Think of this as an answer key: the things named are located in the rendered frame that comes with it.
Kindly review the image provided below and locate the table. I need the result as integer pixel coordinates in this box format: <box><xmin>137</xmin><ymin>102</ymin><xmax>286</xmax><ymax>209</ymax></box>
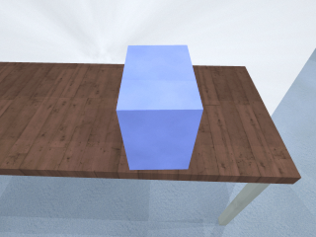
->
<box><xmin>0</xmin><ymin>61</ymin><xmax>301</xmax><ymax>226</ymax></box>

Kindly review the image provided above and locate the carton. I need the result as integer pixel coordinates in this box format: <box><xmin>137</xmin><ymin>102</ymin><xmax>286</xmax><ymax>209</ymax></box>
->
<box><xmin>116</xmin><ymin>44</ymin><xmax>203</xmax><ymax>170</ymax></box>

